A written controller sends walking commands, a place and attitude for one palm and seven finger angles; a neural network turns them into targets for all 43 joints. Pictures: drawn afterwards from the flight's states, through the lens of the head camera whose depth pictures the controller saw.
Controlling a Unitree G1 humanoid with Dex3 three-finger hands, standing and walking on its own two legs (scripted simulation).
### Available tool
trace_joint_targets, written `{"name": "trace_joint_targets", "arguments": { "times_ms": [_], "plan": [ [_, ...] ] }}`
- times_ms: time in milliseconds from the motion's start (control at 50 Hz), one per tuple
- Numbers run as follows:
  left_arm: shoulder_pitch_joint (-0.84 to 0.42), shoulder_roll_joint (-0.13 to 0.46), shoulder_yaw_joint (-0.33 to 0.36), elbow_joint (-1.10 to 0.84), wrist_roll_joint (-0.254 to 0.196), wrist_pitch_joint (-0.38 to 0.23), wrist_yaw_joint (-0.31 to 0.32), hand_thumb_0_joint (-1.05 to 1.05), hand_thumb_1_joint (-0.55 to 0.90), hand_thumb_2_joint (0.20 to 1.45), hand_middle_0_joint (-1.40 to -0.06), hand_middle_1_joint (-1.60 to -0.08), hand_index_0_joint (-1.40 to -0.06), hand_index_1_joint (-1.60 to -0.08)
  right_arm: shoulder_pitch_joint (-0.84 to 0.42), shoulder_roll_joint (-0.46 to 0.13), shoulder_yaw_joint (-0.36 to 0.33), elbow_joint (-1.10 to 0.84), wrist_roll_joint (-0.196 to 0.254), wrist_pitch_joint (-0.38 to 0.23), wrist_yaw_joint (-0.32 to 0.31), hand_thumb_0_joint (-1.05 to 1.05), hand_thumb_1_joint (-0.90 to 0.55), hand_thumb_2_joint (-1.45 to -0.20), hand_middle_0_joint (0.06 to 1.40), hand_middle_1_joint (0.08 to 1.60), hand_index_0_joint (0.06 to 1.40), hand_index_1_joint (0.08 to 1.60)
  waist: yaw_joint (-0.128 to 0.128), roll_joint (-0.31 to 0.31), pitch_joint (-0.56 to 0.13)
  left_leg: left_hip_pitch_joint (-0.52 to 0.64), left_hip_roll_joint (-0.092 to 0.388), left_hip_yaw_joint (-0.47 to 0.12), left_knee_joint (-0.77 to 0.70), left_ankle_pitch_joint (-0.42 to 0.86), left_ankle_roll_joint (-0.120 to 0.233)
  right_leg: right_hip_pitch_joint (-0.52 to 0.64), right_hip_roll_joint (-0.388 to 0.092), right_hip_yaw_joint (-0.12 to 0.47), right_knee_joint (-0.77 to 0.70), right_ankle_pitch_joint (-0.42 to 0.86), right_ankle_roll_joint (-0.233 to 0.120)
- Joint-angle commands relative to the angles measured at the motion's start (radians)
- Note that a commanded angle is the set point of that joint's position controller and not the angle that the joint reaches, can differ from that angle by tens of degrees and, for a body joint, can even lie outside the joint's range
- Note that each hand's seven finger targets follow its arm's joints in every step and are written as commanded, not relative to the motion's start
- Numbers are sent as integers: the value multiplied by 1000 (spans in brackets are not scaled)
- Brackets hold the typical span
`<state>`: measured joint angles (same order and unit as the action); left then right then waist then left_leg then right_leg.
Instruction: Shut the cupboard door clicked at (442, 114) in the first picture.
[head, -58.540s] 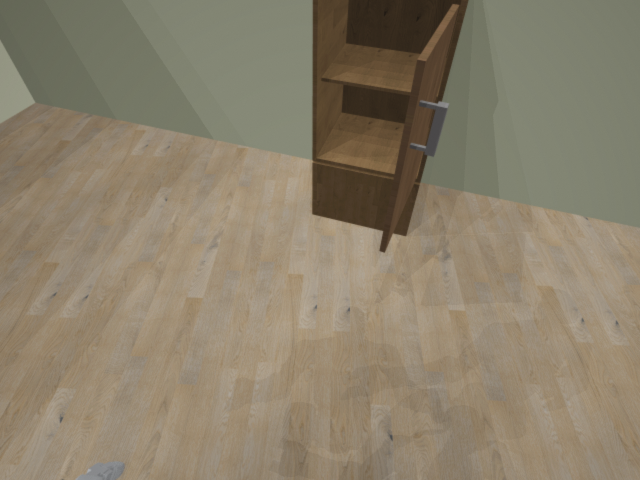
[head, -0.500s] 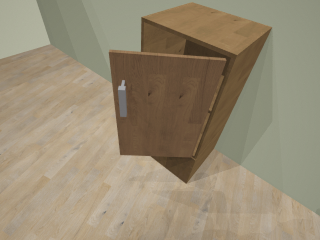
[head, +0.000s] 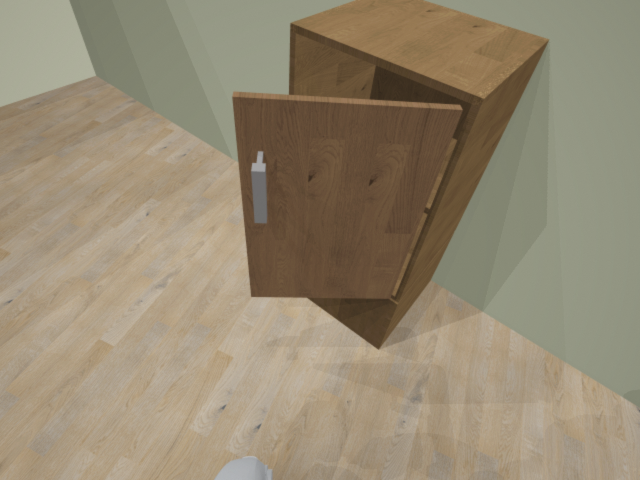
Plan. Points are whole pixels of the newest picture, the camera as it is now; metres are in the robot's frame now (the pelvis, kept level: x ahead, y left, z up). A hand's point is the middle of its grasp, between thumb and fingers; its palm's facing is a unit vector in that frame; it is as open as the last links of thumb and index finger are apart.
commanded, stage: shuffle to correct the standing spot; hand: left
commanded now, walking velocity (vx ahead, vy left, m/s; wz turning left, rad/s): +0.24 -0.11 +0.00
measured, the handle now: (260, 187) +0.62 +0.13 -0.02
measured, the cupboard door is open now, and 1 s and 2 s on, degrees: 40 40 40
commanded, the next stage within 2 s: come to a stop and stand still in 1.32 s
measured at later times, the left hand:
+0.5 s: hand (163, 448) +0.20 +0.23 -0.17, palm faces +0.02 -0.99 -0.17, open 7.3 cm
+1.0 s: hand (221, 412) +0.27 +0.16 -0.20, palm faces +0.07 -0.99 -0.14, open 7.3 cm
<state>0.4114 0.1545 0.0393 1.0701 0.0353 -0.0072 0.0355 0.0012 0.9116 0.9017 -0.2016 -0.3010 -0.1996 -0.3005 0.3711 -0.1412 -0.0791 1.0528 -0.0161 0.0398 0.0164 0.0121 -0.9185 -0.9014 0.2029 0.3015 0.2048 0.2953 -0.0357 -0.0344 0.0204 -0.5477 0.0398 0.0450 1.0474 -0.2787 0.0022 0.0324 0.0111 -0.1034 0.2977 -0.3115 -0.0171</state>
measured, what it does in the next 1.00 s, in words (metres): walks ahead: left foot, then right foot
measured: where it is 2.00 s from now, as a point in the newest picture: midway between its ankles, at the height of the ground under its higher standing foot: outside the picture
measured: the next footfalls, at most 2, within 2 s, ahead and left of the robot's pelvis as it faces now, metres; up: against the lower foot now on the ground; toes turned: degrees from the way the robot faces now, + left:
left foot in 0.12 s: +0.11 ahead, +0.16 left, +0.00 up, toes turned +9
right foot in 0.60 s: +0.27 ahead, -0.12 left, +0.00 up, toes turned -5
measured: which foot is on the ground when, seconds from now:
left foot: up 0.00-0.10, down 0.12-0.62, up 0.64-0.86, down 0.88-1.00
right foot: down 0.00-0.12, up 0.14-0.58, down 0.60-0.90, up 0.92-1.00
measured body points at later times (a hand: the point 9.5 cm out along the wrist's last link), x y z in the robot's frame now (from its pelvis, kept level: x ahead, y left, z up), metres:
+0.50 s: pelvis +0.12 +0.04 +0.00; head +0.15 +0.06 +0.45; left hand +0.20 +0.28 -0.15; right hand +0.10 -0.17 -0.15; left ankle +0.07 +0.15 -0.74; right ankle +0.21 -0.12 -0.70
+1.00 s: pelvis +0.23 -0.03 -0.01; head +0.27 +0.02 +0.43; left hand +0.26 +0.21 -0.19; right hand +0.30 -0.26 -0.14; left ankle +0.23 +0.05 -0.74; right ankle +0.21 -0.15 -0.67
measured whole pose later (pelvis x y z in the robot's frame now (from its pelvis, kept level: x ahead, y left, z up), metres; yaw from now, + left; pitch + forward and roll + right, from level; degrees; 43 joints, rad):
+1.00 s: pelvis +0.23 -0.03 -0.01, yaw +3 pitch +0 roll -2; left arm 0.22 0.22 0.07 0.98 0.04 0.08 0.01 0.00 0.92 0.90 -0.20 -0.30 -0.20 -0.30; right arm 0.21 -0.13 -0.03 1.00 -0.03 -0.02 -0.05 0.01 -0.91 -0.90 0.20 0.30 0.20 0.29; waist -0.01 -0.08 0.07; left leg -0.30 0.06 0.15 0.64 -0.35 0.05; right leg -0.46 0.02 -0.03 1.08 -0.46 0.01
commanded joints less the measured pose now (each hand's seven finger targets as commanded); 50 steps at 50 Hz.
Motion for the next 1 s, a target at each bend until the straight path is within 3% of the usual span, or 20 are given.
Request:
{"name": "trace_joint_targets", "arguments": {
  "times_ms": [0,60,80,100,120,180,260,460,520,560,580,600,640,700,780,840,860,880,900,980],
  "plan": [
    [21,150,28,-35,8,-33,-11,0,900,900,-200,-300,-200,-300,-131,-42,1,-107,-7,-53,-1,0,-900,-900,200,300,200,300,43,-84,178,-7,34,45,-250,-66,18,-151,-291,137,-102,-85,-153],
    [36,138,23,-17,-1,-20,-23,0,900,900,-200,-300,-200,-300,-6,-50,7,-56,-15,-71,-10,0,-900,-900,200,300,200,300,-5,-77,127,336,-41,135,-486,4,27,-278,-210,28,121,62,-94],
    [47,107,15,-24,-6,-17,-28,0,900,900,-200,-300,-200,-300,114,-113,0,-11,-19,-77,-19,0,-900,-900,200,300,200,300,-45,49,50,522,32,18,-542,-13,50,-362,-167,-20,362,105,-59],
    [44,48,7,-60,-14,-14,-35,0,900,900,-200,-300,-200,-300,243,-227,-28,18,-30,-86,-32,0,-900,-900,200,300,200,300,-75,297,-36,651,308,-401,-698,-40,140,-567,-67,-71,655,-155,-2],
    [-30,70,7,-111,-10,-12,-39,0,900,900,-200,-300,-200,-300,289,-277,-32,23,-24,-84,-42,0,-900,-900,200,300,200,300,-92,263,-55,599,422,-611,-826,-112,206,-631,-34,39,849,-276,-24],
    [-121,64,23,-109,1,0,-48,0,900,900,-200,-300,-200,-300,78,-156,0,5,-18,-92,-56,0,-900,-900,200,300,200,300,-13,146,84,304,336,-401,-869,-182,148,-658,-137,146,948,-21,-24],
    [-68,46,25,-85,0,21,-60,0,900,900,-200,-300,-200,-300,22,-123,9,2,-11,-115,-65,0,-900,-900,200,300,200,300,34,162,21,328,258,-152,-850,121,133,-606,-131,116,811,90,17],
    [-290,50,26,-180,-4,24,-66,0,900,900,-200,-300,-200,-300,42,-148,-21,10,-24,-91,-57,0,-900,-900,200,300,200,300,-22,151,87,384,257,-66,-807,275,133,-548,-113,28,385,96,37],
    [-244,65,33,-173,-7,16,-67,0,900,900,-200,-300,-200,-300,11,-171,-29,6,-25,-80,-61,0,-900,-900,200,300,200,300,2,165,33,383,250,-57,-704,304,107,-385,-82,-4,240,107,17],
    [-74,127,48,-119,-3,3,-59,0,900,900,-200,-300,-200,-300,16,-148,-23,11,-15,-75,-55,0,-900,-900,200,300,200,300,78,42,-46,264,155,21,-450,280,47,-84,-72,5,133,204,-16],
    [25,215,65,-91,5,-5,-46,0,900,900,-200,-300,-200,-300,39,-90,-10,-3,-4,-75,-48,0,-900,-900,200,300,200,300,110,-206,-149,61,45,129,-178,-16,3,130,-289,228,103,339,-102],
    [52,245,63,-90,-7,0,-38,0,900,900,-200,-300,-200,-300,-11,-87,2,-38,2,-60,-56,0,-900,-900,200,300,200,300,122,-263,-156,-35,-24,75,64,-396,-11,107,-392,355,48,462,-199],
    [-83,186,59,-125,-7,9,-19,0,900,900,-200,-300,-200,-300,-57,-108,-11,-48,1,-39,-59,0,-900,-900,200,300,200,300,85,-177,-113,-39,36,-4,208,-321,2,-52,-359,314,-18,223,-235],
    [-208,113,34,-161,1,5,-7,0,900,900,-200,-300,-200,-300,-47,-85,-2,-36,-11,-23,-49,0,-900,-900,200,300,200,300,14,-84,-18,49,64,10,122,-195,-14,-257,-281,133,-2,319,-197],
    [-216,125,32,-168,6,21,-8,0,900,900,-200,-300,-200,-300,-30,-51,14,-45,-12,-21,-53,0,-900,-900,200,300,200,300,4,-71,-27,182,37,72,-197,-159,-18,-305,-252,119,48,359,-204],
    [-194,106,25,-160,-12,42,-21,0,900,900,-200,-300,-200,-300,61,-84,18,-15,-13,-37,-62,0,-900,-900,200,300,200,300,-29,1,-87,424,62,55,-576,121,-9,-338,-177,68,240,247,-111],
    [-140,52,17,-168,-20,47,-28,0,900,900,-200,-300,-200,-300,76,-179,4,-22,-24,-47,-67,0,-900,-900,200,300,200,300,-25,246,-81,503,290,-244,-682,254,77,-511,-83,8,418,-9,-28],
    [-175,71,16,-198,-14,51,-30,0,900,900,-200,-300,-200,-300,83,-262,-15,-37,-31,-43,-72,0,-900,-900,200,300,200,300,-50,328,-33,455,502,-491,-758,401,219,-622,-29,45,672,-304,7],
    [-227,124,31,-202,5,60,-28,0,900,900,-200,-300,-200,-300,70,-243,-9,-30,-27,-49,-85,0,-900,-900,200,300,200,300,-52,202,34,395,486,-452,-748,581,230,-660,-33,154,833,-256,16],
    [-158,113,43,-154,-7,66,-34,0,900,900,-200,-300,-200,-300,-66,-201,5,-65,-17,-63,-92,0,-900,-900,200,300,200,300,18,159,-40,488,342,-113,-641,838,158,-658,-48,183,942,-91,51]
  ]
}}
